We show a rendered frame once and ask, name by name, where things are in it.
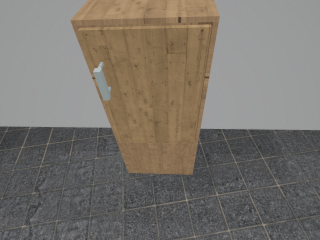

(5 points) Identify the handle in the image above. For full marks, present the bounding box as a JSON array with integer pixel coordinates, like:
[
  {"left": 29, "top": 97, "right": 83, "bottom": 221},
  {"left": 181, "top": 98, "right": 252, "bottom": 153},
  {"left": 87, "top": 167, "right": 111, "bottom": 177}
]
[{"left": 93, "top": 62, "right": 112, "bottom": 101}]

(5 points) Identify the cupboard door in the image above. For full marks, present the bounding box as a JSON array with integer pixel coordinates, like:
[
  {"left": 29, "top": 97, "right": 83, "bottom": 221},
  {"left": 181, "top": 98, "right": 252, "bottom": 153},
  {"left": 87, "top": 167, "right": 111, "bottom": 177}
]
[{"left": 78, "top": 24, "right": 212, "bottom": 144}]

